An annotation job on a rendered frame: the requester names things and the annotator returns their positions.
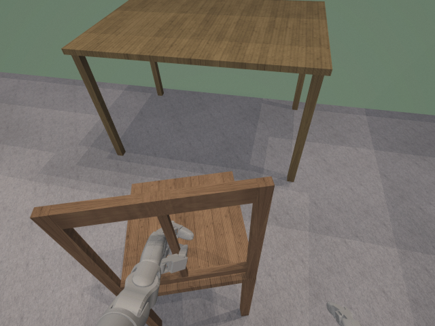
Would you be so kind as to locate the chair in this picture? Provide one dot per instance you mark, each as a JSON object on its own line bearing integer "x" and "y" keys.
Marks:
{"x": 208, "y": 205}

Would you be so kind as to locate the right robot hand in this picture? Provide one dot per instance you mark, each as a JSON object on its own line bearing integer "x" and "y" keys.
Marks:
{"x": 342, "y": 315}

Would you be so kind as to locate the left robot hand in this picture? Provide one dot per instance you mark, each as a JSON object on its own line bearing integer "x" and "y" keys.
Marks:
{"x": 158, "y": 251}

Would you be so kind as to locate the robot left forearm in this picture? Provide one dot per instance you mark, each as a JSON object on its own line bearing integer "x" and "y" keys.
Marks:
{"x": 132, "y": 306}

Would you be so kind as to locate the table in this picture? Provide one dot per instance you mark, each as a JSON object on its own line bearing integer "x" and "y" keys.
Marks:
{"x": 266, "y": 35}

